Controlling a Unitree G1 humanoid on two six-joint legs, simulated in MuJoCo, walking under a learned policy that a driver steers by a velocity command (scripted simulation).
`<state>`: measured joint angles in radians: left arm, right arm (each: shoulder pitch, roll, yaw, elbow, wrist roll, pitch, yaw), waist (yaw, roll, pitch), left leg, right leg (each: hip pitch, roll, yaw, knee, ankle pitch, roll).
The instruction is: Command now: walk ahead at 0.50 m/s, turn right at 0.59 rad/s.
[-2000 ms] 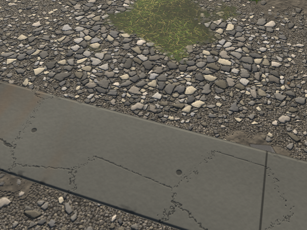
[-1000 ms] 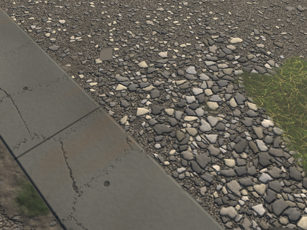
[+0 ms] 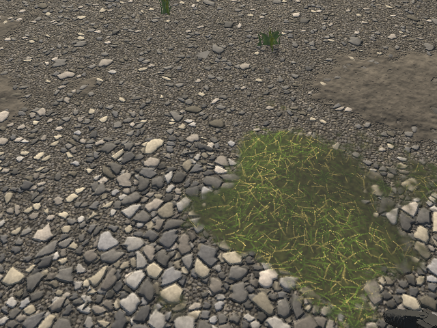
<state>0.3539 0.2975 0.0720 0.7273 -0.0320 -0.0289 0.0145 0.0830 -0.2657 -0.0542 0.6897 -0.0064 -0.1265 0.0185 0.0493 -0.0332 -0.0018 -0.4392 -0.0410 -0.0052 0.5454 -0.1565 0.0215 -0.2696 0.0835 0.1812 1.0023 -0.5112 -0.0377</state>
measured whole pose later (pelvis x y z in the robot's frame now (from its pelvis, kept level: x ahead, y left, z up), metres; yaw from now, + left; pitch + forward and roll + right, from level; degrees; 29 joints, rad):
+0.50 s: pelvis +0.25 -0.07 -0.01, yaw -18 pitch +2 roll +1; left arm 0.08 0.29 0.07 0.57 -0.02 -0.02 -0.04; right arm 0.31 -0.32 -0.07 0.84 0.01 -0.06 -0.01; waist -0.06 -0.01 0.07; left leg -0.10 0.09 0.13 0.88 -0.52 -0.03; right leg -0.52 0.03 -0.04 0.65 -0.17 -0.10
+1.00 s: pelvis +0.53 -0.14 +0.00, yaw -35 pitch +2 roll +1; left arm 0.37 0.30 0.07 0.71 -0.03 -0.02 0.02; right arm 0.08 -0.28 -0.05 0.69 -0.01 -0.12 0.02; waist 0.05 -0.03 0.00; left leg -0.44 -0.04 -0.01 0.56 -0.16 0.02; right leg -0.26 0.08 0.19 0.99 -0.51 -0.03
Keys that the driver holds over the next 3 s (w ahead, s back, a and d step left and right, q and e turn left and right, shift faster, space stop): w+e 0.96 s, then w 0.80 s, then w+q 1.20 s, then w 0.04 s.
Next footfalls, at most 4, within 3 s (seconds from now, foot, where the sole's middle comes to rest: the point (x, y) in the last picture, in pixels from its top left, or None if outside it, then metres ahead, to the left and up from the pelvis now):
0.46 right None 0.36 -0.19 -0.76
0.94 left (271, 262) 0.70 -0.11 -0.76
1.42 right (383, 258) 0.73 -0.48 -0.76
1.94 left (367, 169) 1.11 -0.49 -0.76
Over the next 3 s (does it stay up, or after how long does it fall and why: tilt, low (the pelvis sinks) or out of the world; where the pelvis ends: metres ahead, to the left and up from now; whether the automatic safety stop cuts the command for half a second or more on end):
stays up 1.43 -0.68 -0.01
